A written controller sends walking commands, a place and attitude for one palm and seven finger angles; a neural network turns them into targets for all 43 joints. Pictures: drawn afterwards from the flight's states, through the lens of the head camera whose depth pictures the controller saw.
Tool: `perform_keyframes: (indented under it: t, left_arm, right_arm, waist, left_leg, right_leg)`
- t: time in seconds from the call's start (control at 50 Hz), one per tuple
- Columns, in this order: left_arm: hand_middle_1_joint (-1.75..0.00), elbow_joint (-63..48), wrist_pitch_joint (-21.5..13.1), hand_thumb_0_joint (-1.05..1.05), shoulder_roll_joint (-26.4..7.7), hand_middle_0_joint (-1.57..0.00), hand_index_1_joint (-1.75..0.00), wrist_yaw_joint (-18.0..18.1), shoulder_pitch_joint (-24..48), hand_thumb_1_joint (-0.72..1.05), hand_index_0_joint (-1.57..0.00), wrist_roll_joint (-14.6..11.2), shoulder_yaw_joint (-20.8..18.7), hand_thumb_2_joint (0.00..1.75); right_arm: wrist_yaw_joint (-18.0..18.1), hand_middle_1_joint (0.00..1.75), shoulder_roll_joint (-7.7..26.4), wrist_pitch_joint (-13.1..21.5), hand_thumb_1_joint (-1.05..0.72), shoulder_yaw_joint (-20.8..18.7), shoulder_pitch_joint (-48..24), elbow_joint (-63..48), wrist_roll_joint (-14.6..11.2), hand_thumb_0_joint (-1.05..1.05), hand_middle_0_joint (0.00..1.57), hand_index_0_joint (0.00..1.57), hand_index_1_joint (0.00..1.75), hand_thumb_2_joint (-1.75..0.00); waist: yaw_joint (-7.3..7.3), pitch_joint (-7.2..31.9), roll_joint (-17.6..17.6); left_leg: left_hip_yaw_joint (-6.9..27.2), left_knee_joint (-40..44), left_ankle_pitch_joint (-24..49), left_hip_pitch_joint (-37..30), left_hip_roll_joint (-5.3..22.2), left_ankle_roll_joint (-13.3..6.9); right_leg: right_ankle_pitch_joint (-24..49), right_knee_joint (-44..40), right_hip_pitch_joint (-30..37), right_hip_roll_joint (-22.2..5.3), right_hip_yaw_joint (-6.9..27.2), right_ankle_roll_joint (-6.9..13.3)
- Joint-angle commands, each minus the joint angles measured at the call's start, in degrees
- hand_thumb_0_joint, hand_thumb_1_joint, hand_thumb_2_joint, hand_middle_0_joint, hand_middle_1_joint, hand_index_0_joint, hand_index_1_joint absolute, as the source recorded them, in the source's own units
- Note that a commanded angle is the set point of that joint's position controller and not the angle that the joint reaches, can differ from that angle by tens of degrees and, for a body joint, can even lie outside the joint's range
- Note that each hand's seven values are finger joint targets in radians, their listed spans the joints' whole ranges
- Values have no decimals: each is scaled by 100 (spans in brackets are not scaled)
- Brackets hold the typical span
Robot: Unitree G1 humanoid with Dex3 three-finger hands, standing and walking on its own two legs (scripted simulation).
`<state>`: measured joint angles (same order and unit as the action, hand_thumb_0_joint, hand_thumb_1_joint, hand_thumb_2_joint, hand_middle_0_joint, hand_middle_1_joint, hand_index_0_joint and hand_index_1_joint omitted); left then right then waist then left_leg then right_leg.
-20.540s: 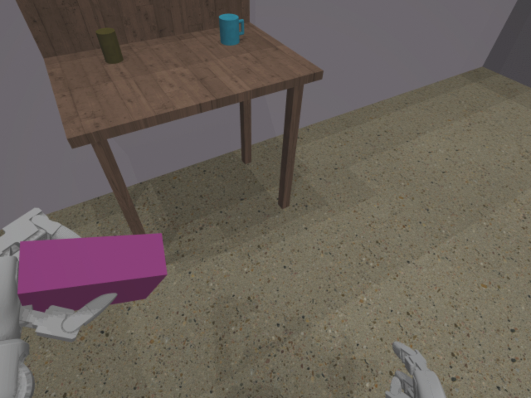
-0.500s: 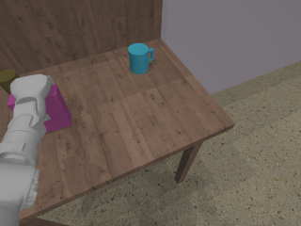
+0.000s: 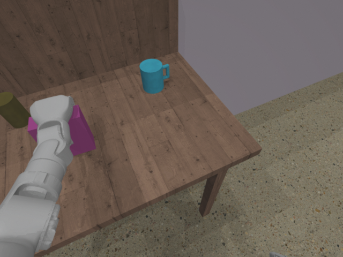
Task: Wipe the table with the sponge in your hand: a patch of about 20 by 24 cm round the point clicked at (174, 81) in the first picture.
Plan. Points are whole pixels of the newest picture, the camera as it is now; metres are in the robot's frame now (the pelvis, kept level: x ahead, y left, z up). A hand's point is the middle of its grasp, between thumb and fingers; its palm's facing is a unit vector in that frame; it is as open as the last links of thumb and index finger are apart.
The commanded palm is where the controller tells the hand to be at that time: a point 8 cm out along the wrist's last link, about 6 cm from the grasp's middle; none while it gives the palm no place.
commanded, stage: wipe back along the middle lane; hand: left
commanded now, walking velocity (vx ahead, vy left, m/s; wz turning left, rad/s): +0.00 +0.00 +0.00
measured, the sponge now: (68, 139) +0.40 +0.30 +0.01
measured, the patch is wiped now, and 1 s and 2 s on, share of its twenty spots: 0.45 0.60 0.70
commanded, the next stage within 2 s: slide across to the third lane in 1.48 s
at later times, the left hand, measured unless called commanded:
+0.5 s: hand (64, 139) +0.37 +0.28 +0.06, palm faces -0.02 -0.01 -1.00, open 9.1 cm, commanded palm +0.33 +0.26 +0.10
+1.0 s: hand (67, 154) +0.33 +0.26 +0.06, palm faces +0.02 -0.03 -1.00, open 9.1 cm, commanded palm +0.28 +0.23 +0.10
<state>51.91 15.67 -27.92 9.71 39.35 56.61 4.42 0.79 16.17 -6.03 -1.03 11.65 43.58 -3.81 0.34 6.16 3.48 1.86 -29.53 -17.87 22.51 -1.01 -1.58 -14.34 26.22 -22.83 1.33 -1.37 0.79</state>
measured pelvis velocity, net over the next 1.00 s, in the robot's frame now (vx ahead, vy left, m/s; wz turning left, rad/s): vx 0.00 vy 0.01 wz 0.00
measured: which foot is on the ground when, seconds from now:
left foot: down 0.00-1.00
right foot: down 0.00-1.00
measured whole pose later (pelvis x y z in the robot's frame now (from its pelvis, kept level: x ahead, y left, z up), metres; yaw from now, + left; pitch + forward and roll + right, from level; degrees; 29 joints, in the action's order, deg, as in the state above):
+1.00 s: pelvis +0.00 +0.01 +0.00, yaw +0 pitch +5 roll -1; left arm 18.1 31.9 -20.3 9.1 15.5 55.6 13.7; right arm -0.9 15.5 -8.5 1.2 3.8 38.7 -4.9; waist -3.3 6.3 4.7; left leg 1.2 -29.2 -18.7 15.1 -2.0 -2.2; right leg -16.0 27.7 -16.4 0.3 -0.7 0.2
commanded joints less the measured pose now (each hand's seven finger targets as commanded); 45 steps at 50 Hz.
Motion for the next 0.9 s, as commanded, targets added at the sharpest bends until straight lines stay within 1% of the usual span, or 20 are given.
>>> perform_keyframes:
  t: [0.0,0.04,0.08,0.14,0.16,0.24,0.28,0.34,0.36,0.44,0.54,0.58,0.64,0.68,0.74,0.76,0.82,0.84,0.86,0.88]
  left_arm:
    - [-160,-921,6,0,-582,-120,-160,-56,1259,10,-120,-23,96,130]
    - [-160,-1001,63,0,-754,-120,-160,-43,964,10,-120,-114,-176,130]
    - [-160,-1174,146,0,-500,-120,-160,-75,954,10,-120,-124,122,130]
    - [-160,-1255,285,0,-695,-120,-160,-91,466,10,-120,-150,-145,130]
    - [-160,-1362,324,0,-284,-120,-160,-126,454,10,-120,-174,235,130]
    - [-160,-1587,486,0,-256,-120,-160,-135,95,10,-120,-196,136,130]
    - [-160,-1740,570,0,-16,-120,-160,-136,92,10,-120,-196,367,130]
    - [-160,-1904,709,0,-212,-120,-160,-108,-72,10,-120,-226,129,130]
    - [-160,-1981,761,0,51,-120,-160,-128,-60,10,-120,-254,397,130]
    - [-160,-2117,909,0,-184,-120,-160,-119,-236,10,-120,-266,133,130]
    - [-160,-2356,1063,0,-118,-120,-160,-170,-348,10,-120,-227,182,130]
    - [-160,-2635,1088,0,343,-120,-160,-214,-560,10,-120,-232,569,130]
    - [-160,-2931,1162,0,345,-120,-160,-208,-1158,10,-120,-278,445,130]
    - [-160,-3235,1241,0,645,-120,-160,-217,-1204,10,-120,-353,745,130]
    - [-160,-3326,1428,0,294,-120,-160,-191,-1167,10,-120,-356,447,130]
    - [-160,-3461,1478,0,647,-120,-160,-217,-1202,10,-120,-396,786,130]
    - [-160,-3549,1576,0,650,-120,-160,-248,-1437,10,-120,-384,802,130]
    - [-160,-3659,1596,0,361,-120,-160,-245,-1586,10,-120,-396,506,130]
    - [-160,-3722,1619,0,720,-120,-160,-281,-1518,10,-120,-413,871,130]
    - [-160,-3771,1627,0,758,-120,-160,-297,-1470,10,-120,-406,918,130]
  right_arm:
    - [49,30,750,120,-90,-232,-157,-673,-35,0,20,20,30,-90]
    - [53,30,767,123,-90,-225,-266,-704,-46,0,20,20,30,-90]
    - [52,30,766,108,-90,-217,-321,-746,-63,0,20,20,30,-90]
    - [40,30,784,85,-90,-201,-473,-785,-82,0,20,20,30,-90]
    - [39,30,753,78,-90,-199,-499,-849,-77,0,20,20,30,-90]
    - [17,30,745,55,-90,-184,-672,-925,-101,0,20,20,30,-90]
    - [12,30,724,39,-90,-187,-701,-956,-93,0,20,20,30,-90]
    - [30,30,728,19,-90,-153,-871,-1010,-101,0,20,20,30,-90]
    - [37,30,696,16,-90,-129,-898,-1060,-99,0,20,20,30,-90]
    - [59,30,696,1,-90,-99,-1047,-1089,-102,0,20,20,30,-90]
    - [59,30,679,-33,-90,-64,-1155,-1139,-93,0,20,20,30,-90]
    - [0,30,619,-16,-90,-66,-1181,-1236,-95,0,20,20,30,-90]
    - [-81,30,618,-6,-90,-78,-1305,-1302,-81,0,20,20,30,-90]
    - [-116,30,588,1,-90,-68,-1355,-1349,-94,0,20,20,30,-90]
    - [-90,30,637,-31,-90,-47,-1505,-1305,-102,0,20,20,30,-90]
    - [-92,30,586,-10,-90,-34,-1519,-1365,-107,0,20,20,30,-90]
    - [-104,30,581,4,-90,-19,-1567,-1360,-115,0,20,20,30,-90]
    - [-112,30,619,-4,-90,-21,-1634,-1370,-114,0,20,20,30,-90]
    - [-113,30,573,3,-90,4,-1648,-1404,-114,0,20,20,30,-90]
    - [-127,30,574,10,-90,-6,-1638,-1392,-126,0,20,20,30,-90]
  waist:
    - [61,1612,-365]
    - [-89,1631,-398]
    - [-4,1561,-400]
    - [-173,1550,-361]
    - [-95,1461,-408]
    - [-195,1376,-408]
    - [-148,1306,-441]
    - [-228,1268,-547]
    - [-191,1205,-540]
    - [-287,1157,-542]
    - [-308,1119,-472]
    - [-272,1233,-475]
    - [-388,1290,-445]
    - [-331,1257,-480]
    - [-382,1043,-542]
    - [-342,1094,-528]
    - [-364,1082,-582]
    - [-432,1091,-568]
    - [-355,1062,-598]
    - [-321,1019,-646]
  left_leg:
    - [-119,77,2636,-727,-8,-96]
    - [-86,138,2662,-690,-7,-91]
    - [-111,137,2567,-724,-16,-87]
    - [-77,201,2591,-691,-23,-70]
    - [-102,191,2551,-750,-20,-74]
    - [-16,225,2601,-813,10,-36]
    - [-12,218,2563,-880,25,-8]
    - [9,272,2399,-838,16,-11]
    - [1,289,2375,-869,4,-7]
    - [25,332,2214,-874,7,7]
    - [44,336,2344,-961,18,40]
    - [72,244,2725,-1088,36,73]
    - [115,190,2984,-1141,76,95]
    - [101,174,2958,-1164,75,85]
    - [96,268,2571,-1046,70,69]
    - [52,247,2601,-1105,32,45]
    - [50,231,2651,-1113,32,44]
    - [85,246,2618,-1082,54,41]
    - [60,233,2609,-1106,36,25]
    - [52,219,2578,-1087,50,24]
  right_leg:
    - [2681,23,1210,-54,-23,223]
    - [2675,17,1309,-50,-7,256]
    - [2629,11,1276,-57,-31,234]
    - [2598,4,1377,-58,-10,274]
    - [2536,4,1308,-51,-60,253]
    - [2344,-1,1194,-27,-75,289]
    - [2192,10,1094,-18,-137,275]
    - [2100,-14,1163,-16,-92,293]
    - [2050,-18,1158,-16,-132,280]
    - [1868,-43,1149,-5,-107,299]
    - [1880,-19,1140,3,-111,323]
    - [2052,55,1151,-3,-171,310]
    - [2135,101,1187,9,-145,316]
    - [2151,115,1188,6,-185,291]
    - [1981,72,1184,10,-123,320]
    - [2063,85,1266,-3,-169,301]
    - [2166,99,1309,-9,-149,303]
    - [2138,115,1340,1,-98,322]
    - [2159,127,1342,-6,-155,301]
    - [2169,130,1291,-11,-149,291]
